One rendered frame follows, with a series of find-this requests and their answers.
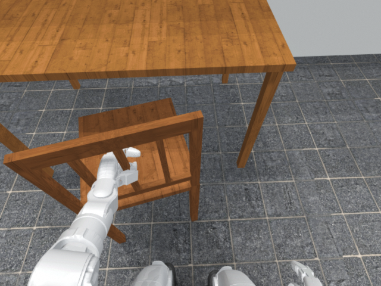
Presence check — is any robot left thigh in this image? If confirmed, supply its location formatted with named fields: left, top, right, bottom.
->
left=131, top=265, right=173, bottom=286

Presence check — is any chair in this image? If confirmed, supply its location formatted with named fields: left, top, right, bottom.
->
left=3, top=98, right=204, bottom=244

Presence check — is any robot left upper arm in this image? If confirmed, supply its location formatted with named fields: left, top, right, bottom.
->
left=31, top=248, right=100, bottom=286

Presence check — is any robot right hand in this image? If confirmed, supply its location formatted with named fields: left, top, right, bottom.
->
left=288, top=260, right=322, bottom=286

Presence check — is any robot left forearm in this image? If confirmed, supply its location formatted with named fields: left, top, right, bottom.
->
left=27, top=178, right=118, bottom=286

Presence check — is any robot right shin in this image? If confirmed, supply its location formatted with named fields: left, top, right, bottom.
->
left=217, top=266, right=232, bottom=274

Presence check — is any robot left hand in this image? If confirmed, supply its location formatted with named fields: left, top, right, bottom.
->
left=97, top=147, right=140, bottom=187

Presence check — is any table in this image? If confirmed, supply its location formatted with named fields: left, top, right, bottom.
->
left=0, top=0, right=296, bottom=177

